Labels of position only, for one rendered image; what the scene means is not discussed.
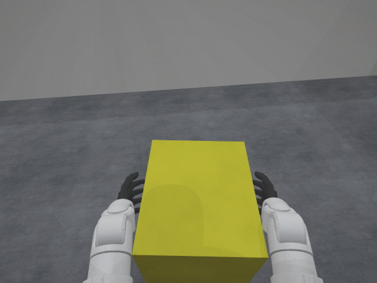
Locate carton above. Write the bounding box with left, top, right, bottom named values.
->
left=132, top=140, right=269, bottom=283

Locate right robot hand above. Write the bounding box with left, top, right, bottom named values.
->
left=252, top=172, right=278, bottom=215

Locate left robot forearm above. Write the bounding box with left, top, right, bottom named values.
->
left=83, top=199, right=135, bottom=283

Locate right robot forearm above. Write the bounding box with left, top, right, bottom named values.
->
left=262, top=198, right=323, bottom=283

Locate left robot hand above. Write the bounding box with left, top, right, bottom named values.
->
left=117, top=172, right=145, bottom=214

